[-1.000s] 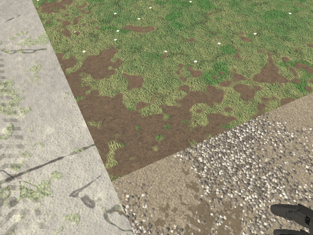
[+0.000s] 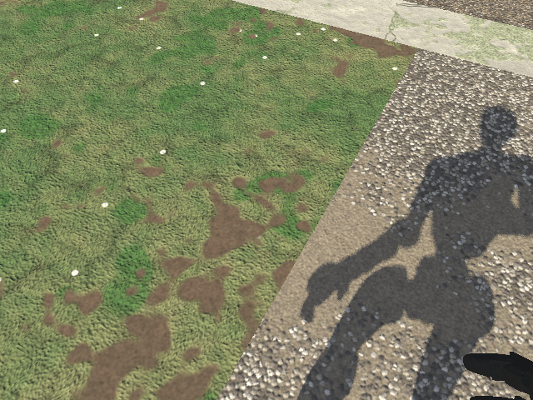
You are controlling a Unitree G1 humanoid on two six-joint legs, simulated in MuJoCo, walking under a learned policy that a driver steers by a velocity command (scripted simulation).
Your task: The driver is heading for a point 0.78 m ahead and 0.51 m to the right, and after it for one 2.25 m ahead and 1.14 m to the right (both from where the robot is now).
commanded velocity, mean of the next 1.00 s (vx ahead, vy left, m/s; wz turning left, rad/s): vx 0.50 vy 0.00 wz -0.58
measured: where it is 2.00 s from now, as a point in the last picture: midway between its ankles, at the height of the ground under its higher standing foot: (448, 274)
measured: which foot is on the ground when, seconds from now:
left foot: down 0.00-0.52, up 0.54-0.98, down 1.00-1.00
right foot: down 0.00-0.00, up 0.02-0.48, down 0.50-1.00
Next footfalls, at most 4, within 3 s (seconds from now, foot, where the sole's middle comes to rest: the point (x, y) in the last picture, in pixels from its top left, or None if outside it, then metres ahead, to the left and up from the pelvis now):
0.50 right None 0.39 -0.19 -0.76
1.00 left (355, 308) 0.74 -0.14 -0.76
1.50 right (489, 290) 0.81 -0.51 -0.76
2.02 left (421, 241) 0.97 -0.34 -0.76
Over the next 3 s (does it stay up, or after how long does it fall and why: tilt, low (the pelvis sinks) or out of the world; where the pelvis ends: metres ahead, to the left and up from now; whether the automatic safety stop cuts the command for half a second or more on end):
stays up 0.88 -0.44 0.01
